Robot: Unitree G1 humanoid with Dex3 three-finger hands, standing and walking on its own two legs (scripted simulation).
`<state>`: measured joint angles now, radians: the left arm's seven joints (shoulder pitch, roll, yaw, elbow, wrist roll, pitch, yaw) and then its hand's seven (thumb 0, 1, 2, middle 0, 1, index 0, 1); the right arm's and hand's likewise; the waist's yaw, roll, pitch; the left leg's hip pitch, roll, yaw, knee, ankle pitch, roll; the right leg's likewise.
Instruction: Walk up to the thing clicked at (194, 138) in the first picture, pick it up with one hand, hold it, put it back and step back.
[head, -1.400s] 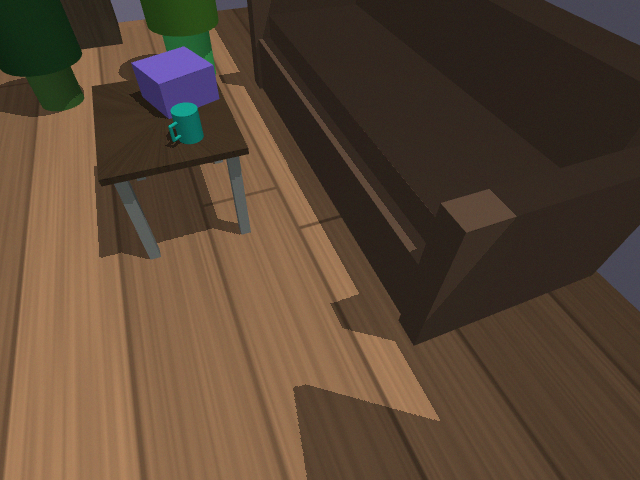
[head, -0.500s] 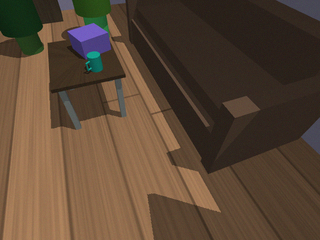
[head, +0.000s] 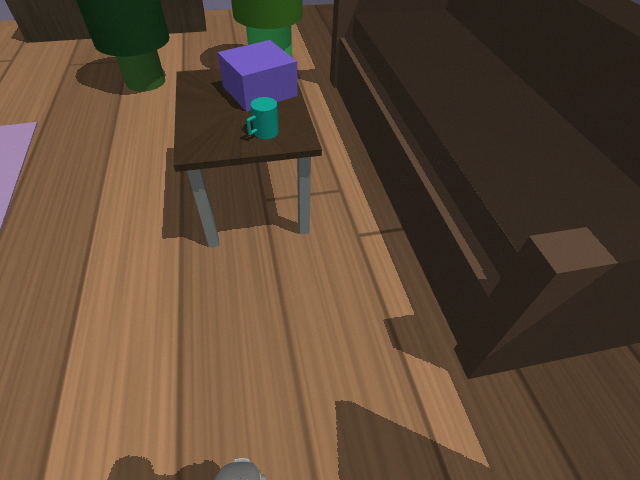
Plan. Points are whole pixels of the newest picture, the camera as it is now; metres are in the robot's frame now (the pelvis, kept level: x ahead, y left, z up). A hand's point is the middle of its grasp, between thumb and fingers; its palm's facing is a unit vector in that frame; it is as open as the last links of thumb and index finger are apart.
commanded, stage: walk up
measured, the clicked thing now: (261, 120) +1.20 +0.21 -0.27
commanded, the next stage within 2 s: none
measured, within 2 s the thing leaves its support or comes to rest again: neither
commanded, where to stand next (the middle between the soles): +0.55 +0.30 m, yaw +13 degrees
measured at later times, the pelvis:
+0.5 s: pelvis +0.17 +0.08 -0.01, yaw +10 degrees
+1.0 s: pelvis +0.33 +0.22 +0.00, yaw +17 degrees
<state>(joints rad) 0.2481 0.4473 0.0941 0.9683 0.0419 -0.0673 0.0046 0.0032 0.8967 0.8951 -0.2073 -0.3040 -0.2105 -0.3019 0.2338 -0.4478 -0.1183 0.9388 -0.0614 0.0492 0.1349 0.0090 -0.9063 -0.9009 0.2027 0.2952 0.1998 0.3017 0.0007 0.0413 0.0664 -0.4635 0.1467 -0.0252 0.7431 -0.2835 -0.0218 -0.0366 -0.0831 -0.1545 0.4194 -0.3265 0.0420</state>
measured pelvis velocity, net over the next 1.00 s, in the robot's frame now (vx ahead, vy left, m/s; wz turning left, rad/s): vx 0.33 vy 0.22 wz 0.29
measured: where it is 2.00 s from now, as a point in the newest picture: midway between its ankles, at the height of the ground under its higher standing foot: (219, 385)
